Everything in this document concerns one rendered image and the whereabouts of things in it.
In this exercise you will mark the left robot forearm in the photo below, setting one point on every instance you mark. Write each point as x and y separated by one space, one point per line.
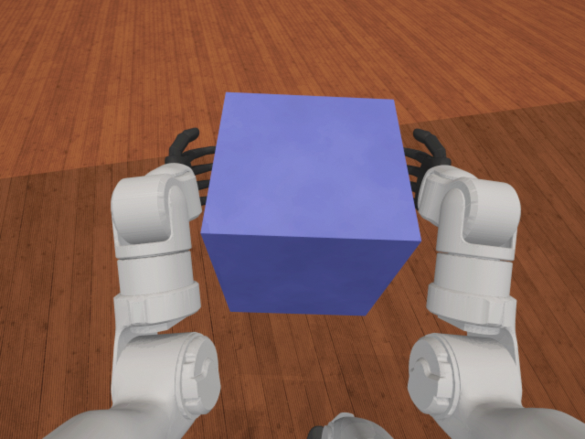
150 222

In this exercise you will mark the robot right shin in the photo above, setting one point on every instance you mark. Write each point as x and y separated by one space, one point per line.
343 414

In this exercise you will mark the carton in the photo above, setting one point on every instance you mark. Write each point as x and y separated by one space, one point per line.
309 206

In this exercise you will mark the robot left hand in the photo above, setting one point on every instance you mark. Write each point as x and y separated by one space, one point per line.
176 156

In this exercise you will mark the robot right thigh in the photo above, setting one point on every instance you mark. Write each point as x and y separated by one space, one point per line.
354 428

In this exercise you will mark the left robot upper arm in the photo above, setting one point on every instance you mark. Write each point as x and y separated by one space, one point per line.
161 384

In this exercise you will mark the robot right hand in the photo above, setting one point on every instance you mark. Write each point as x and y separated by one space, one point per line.
427 161

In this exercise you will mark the right robot upper arm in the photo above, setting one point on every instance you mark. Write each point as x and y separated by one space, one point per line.
471 387

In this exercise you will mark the right robot forearm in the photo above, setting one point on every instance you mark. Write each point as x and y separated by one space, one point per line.
477 223

